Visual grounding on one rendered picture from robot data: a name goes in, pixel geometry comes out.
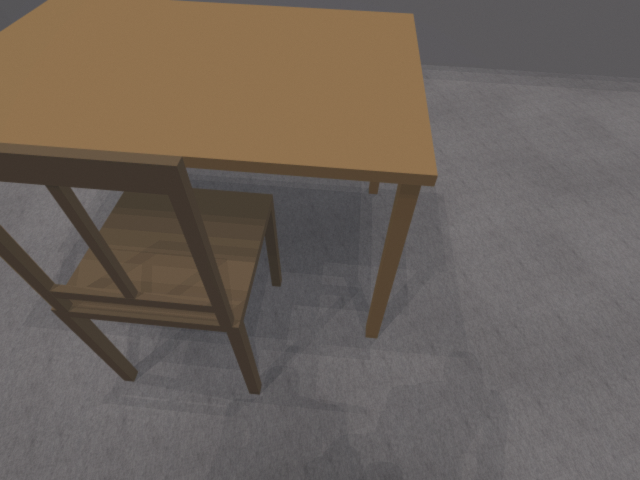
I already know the table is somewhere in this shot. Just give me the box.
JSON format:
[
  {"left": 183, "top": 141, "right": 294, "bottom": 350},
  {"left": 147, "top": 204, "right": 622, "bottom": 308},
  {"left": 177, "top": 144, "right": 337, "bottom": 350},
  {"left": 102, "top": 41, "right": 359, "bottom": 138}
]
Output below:
[{"left": 0, "top": 0, "right": 438, "bottom": 338}]

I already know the chair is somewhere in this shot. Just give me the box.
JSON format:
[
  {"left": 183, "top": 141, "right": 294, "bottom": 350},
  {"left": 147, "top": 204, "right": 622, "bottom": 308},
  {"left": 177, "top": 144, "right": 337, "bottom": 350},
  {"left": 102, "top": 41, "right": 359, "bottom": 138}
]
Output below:
[{"left": 0, "top": 143, "right": 282, "bottom": 395}]

